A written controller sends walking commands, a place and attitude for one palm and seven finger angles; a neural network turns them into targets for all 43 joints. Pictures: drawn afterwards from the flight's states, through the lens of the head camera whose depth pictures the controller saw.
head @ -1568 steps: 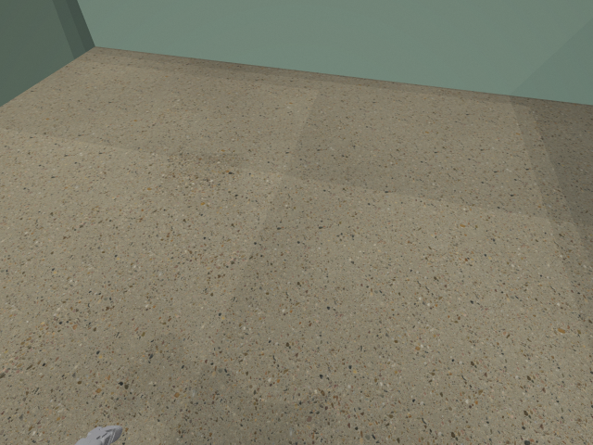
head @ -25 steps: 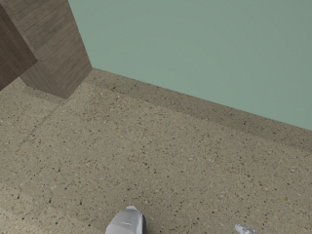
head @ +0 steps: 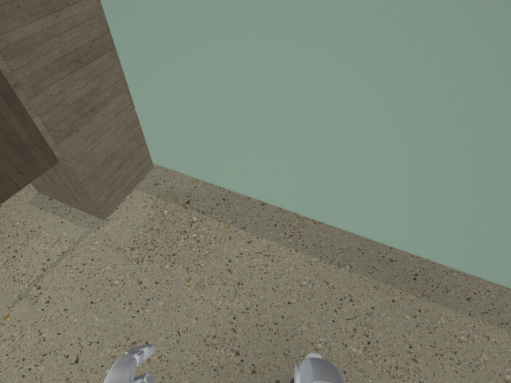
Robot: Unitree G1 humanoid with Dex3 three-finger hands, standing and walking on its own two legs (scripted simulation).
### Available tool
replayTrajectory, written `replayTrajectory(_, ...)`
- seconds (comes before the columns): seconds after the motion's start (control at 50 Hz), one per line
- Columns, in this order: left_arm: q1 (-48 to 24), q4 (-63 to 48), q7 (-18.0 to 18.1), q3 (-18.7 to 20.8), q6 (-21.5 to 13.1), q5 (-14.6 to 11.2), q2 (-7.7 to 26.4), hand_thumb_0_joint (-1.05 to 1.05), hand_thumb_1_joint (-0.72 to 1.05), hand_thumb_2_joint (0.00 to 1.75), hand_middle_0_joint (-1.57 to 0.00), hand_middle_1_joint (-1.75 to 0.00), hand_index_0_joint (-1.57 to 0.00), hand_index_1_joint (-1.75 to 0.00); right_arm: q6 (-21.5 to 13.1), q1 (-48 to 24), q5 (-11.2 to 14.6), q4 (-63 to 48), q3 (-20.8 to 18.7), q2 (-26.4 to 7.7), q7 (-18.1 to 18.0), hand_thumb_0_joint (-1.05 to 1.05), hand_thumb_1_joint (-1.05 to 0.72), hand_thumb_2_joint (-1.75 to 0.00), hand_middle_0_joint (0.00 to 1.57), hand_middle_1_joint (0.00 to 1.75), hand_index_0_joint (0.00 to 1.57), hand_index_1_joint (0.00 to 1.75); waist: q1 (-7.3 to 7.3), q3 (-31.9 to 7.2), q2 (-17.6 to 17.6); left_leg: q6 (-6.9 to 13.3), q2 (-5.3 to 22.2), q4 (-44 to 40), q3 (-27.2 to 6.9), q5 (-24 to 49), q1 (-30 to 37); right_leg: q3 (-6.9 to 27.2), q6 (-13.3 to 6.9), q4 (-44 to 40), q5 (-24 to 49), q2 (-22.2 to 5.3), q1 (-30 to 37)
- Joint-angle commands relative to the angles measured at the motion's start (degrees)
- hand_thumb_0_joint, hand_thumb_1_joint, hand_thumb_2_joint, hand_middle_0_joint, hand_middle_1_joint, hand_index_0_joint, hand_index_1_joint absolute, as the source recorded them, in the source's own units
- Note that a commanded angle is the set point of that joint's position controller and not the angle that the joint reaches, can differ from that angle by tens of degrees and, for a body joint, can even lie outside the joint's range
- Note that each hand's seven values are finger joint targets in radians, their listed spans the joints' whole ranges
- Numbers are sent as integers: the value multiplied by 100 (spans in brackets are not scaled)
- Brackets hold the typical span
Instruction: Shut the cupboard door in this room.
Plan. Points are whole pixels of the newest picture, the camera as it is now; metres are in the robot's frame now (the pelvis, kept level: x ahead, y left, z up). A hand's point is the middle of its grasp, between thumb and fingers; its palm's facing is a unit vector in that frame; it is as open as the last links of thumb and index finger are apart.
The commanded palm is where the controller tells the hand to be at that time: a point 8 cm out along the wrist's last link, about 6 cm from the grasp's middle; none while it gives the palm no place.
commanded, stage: walk to a spot facing it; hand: left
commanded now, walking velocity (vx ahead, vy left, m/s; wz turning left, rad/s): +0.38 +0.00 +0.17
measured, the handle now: out of the picture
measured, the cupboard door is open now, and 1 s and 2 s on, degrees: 85 85 85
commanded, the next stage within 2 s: turn to face it in 0.56 s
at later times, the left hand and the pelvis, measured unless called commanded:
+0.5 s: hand out of the picture +0.13 +0.15 -0.16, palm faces +0.25 -0.94 -0.22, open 7.3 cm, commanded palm none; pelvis +0.21 -0.03 +0.00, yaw +11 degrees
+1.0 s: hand (123, 264) +0.38 +0.29 -0.15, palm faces +0.45 -0.86 -0.22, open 7.4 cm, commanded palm none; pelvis +0.35 +0.05 +0.00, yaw +26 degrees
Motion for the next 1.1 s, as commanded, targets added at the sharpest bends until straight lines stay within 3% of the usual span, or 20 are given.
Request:
replayTrajectory(0.0, -592, -592, 27, 48, -248, -25, 278, 0, 90, 90, -20, -30, -20, -30, -83, 481, -32, -23, -155, -900, -87, 0, -90, -90, 20, 30, 20, 30, 10, 310, 654, 504, 1790, 53, -950, 4204, 146, -133, -271, -984, -260, 234, 132)
replayTrajectory(0.06, 937, -133, 76, 142, -359, -4, 517, 0, 90, 90, -20, -30, -20, -30, -74, 318, 20, 45, -164, -985, -96, 0, -90, -90, 20, 30, 20, 30, 741, -362, 362, 196, 1501, 1654, -760, 5204, -327, -295, -473, -1822, 128, 571, 2308)
replayTrajectory(0.08, 1813, 132, 124, 244, -436, 47, 891, 0, 90, 90, -20, -30, -20, -30, -90, 298, 73, -4, -155, -886, -53, 0, -90, -90, 20, 30, 20, 30, 1070, -927, -104, -9, 1184, 3004, -590, 4165, -1446, 403, -747, -1856, 549, -92, 3955)
replayTrajectory(0.1, 2605, 395, 190, 401, -450, 77, 1439, 0, 90, 90, -20, -30, -20, -30, -106, 512, 124, -147, -106, -582, -3, 0, -90, -90, 20, 30, 20, 30, 1201, -1615, -1345, -274, 149, 4856, -139, 6, -3010, 2708, -1350, -2277, 1397, -1845, 5249)
replayTrajectory(0.12, 2457, 421, 203, 390, -399, -50, 1494, 0, 90, 90, -20, -30, -20, -30, -38, 340, 127, -185, -133, -691, -19, 0, -90, -90, 20, 30, 20, 30, 1030, -1387, -938, -203, 298, 5874, -467, -1277, -3272, 3078, -1622, -2776, 1192, -2235, 4672)
replayTrajectory(0.16, 1404, 195, 204, 290, -403, -43, 959, 0, 90, 90, -20, -30, -20, -30, 65, -138, 50, -146, -162, -501, 77, 0, -90, -90, 20, 30, 20, 30, 780, -70, -412, -166, 872, 6072, -544, -379, -3502, 2386, -1293, -3440, -1273, -1752, 2872)
replayTrajectory(0.2, 986, 165, 205, 165, -423, -28, 518, 0, 90, 90, -20, -30, -20, -30, 237, -74, -24, -94, -139, -260, 117, 0, -90, -90, 20, 30, 20, 30, 381, 314, -479, -264, 1052, 5832, -526, 246, -3242, 1358, -926, -3698, -1422, -1339, 1784)
replayTrajectory(0.26, 1120, 281, 212, 133, -478, 10, 347, 0, 90, 90, -20, -30, -20, -30, 383, 195, -60, 12, -152, -143, 151, 0, -90, -90, 20, 30, 20, 30, 164, 197, -615, -442, 1071, 5485, -357, 650, -3239, 396, -740, -3799, -1002, -1010, 1597)
replayTrajectory(0.38, 1579, 477, 229, 163, -562, 19, 459, 0, 90, 90, -20, -30, -20, -30, 388, -940, -46, -463, -157, -196, 282, 0, -90, -90, 20, 30, 20, 30, 333, 457, -527, -646, 1313, 4190, -35, 1017, -3900, -280, -894, -3901, -106, -1081, 2198)
replayTrajectory(0.54, 2162, 649, 247, 216, -480, 38, 800, 0, 90, 90, -20, -30, -20, -30, 241, -2058, -53, -965, -33, -324, 385, 0, -90, -90, 20, 30, 20, 30, 646, 251, -546, -370, 958, 2121, 580, 451, -3348, -835, -853, -2879, 2372, -1373, 3606)
replayTrajectory(0.58, 2049, 611, 238, 237, -469, 14, 978, 0, 90, 90, -20, -30, -20, -30, 198, -1391, -85, -844, -90, -555, 317, 0, -90, -90, 20, 30, 20, 30, 274, -293, -512, -219, 574, 1721, 792, 408, -2203, -1124, -712, -1597, 3734, -1337, 3589)
replayTrajectory(0.6, 1900, 544, 223, 243, -472, -24, 1055, 0, 90, 90, -20, -30, -20, -30, 172, -565, -114, -660, -181, -817, 271, 0, -90, -90, 20, 30, 20, 30, -165, -915, -280, -96, 473, 1210, 731, 933, -826, -1343, -502, -297, 3595, -1133, 3059)
replayTrajectory(0.62, 1921, 358, 156, 234, -463, -81, 797, 0, 90, 90, -20, -30, -20, -30, 148, 164, -147, -547, -349, -1567, 202, 0, -90, -90, 20, 30, 20, 30, -433, -1657, 1085, 300, 1695, 1135, -857, 2046, 840, -1384, -135, 1342, 1001, -420, 1539)
replayTrajectory(0.64, 1711, 85, 126, 131, -459, -113, 534, 0, 90, 90, -20, -30, -20, -30, 125, 572, -51, -433, -453, -2041, 113, 0, -90, -90, 20, 30, 20, 30, -528, -2014, 1923, 1026, 3032, 958, -2744, 4617, 1810, -687, 32, 2739, -2595, 256, -133)
replayTrajectory(0.68, 1074, -27, 240, 181, -359, -105, 600, 0, 90, 90, -20, -30, -20, -30, 152, 77, 50, -461, -369, -1781, 34, 0, -90, -90, 20, 30, 20, 30, -322, -1423, 865, 1083, 2922, 752, -1996, 5108, 764, 48, -43, 3173, -2192, -73, -279)
replayTrajectory(0.72, 1160, 116, 207, 216, -253, -43, 502, 0, 90, 90, -20, -30, -20, -30, 102, -740, 25, -710, -250, -1326, -5, 0, -90, -90, 20, 30, 20, 30, 105, -513, 503, 672, 2412, 538, -1314, 4420, -599, 231, 53, 2786, -1693, -242, -44)
replayTrajectory(0.78, 1569, 163, 214, 237, -33, -20, 341, 0, 90, 90, -20, -30, -20, -30, 108, -1092, 7, -815, -191, -1152, 7, 0, -90, -90, 20, 30, 20, 30, 465, -318, 644, 413, 1880, 259, -656, 4146, -1420, 167, 167, 2299, -1138, -102, 489)
replayTrajectory(0.84, 1443, 5, 222, 272, 79, -23, 457, 0, 90, 90, -20, -30, -20, -30, 167, -1138, 16, -863, -220, -1161, 32, 0, -90, -90, 20, 30, 20, 30, 530, -374, 838, 464, 1746, 116, -845, 3580, -1571, 230, 257, 2007, -793, -41, 469)
replayTrajectory(0.96, 313, -578, 249, 254, 121, -44, 537, 0, 90, 90, -20, -30, -20, -30, 295, -784, -41, -885, -337, -1225, 21, 0, -90, -90, 20, 30, 20, 30, 239, -335, 728, 607, 1752, 309, -1529, 3402, -1087, 325, 336, 782, -947, 109, 215)
replayTrajectory(1.08, 337, -765, 274, 218, 15, -113, 610, 0, 90, 90, -20, -30, -20, -30, 436, -851, -44, -945, -416, -1372, -16, 0, -90, -90, 20, 30, 20, 30, 291, -564, 1033, 413, 1575, 1076, -2018, 4059, -1124, 190, 166, -1232, -991, 557, 1498)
